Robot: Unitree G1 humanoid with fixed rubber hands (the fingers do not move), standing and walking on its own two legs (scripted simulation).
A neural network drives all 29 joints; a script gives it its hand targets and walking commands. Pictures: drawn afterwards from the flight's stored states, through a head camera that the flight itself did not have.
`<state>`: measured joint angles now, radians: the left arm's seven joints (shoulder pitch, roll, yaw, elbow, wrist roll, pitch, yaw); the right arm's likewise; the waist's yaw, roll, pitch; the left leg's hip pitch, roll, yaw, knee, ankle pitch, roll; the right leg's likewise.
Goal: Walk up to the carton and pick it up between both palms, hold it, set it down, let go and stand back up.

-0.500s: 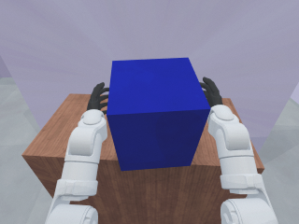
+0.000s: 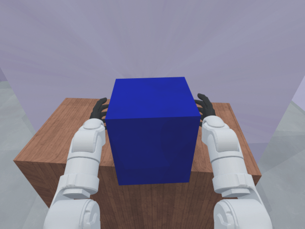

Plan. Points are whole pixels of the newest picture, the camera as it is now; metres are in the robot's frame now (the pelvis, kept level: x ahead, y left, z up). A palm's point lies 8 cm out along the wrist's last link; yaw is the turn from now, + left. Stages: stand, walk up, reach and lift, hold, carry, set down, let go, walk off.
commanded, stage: hold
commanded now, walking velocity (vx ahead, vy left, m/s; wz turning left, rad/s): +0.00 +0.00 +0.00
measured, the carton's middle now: (152, 130) +0.39 +0.01 +0.10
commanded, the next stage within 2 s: set down in 0.24 s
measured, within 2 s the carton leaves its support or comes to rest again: neither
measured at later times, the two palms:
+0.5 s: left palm (95, 114) +0.36 +0.16 +0.19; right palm (211, 116) +0.34 -0.14 +0.19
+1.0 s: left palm (91, 115) +0.39 +0.19 +0.16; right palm (196, 108) +0.40 -0.11 +0.18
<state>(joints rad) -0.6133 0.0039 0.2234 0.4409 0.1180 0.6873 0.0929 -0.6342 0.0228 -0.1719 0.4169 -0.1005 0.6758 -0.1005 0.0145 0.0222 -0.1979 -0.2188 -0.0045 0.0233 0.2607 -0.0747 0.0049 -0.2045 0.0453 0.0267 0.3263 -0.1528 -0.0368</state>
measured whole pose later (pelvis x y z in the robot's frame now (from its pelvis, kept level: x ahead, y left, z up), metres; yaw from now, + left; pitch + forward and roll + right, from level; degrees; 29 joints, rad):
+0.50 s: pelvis -0.05 +0.02 -0.01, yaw +1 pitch +4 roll -1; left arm -0.82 0.02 0.28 0.37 0.15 0.69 0.06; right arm -0.78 0.06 -0.28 0.23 -0.16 0.72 -0.09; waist -0.05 0.03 -0.08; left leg -0.35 -0.02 0.01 0.29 -0.01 0.03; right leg -0.32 0.03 0.01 0.33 -0.08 -0.01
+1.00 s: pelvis +0.02 +0.03 +0.01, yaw +0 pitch +6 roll +0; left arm -0.56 -0.04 0.20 0.27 0.12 0.51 0.12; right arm -0.59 0.04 -0.18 0.20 -0.12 0.55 -0.08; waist 0.00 0.01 -0.15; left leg -0.13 -0.04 0.02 -0.04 0.06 0.04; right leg -0.08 0.01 0.03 -0.03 0.01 0.00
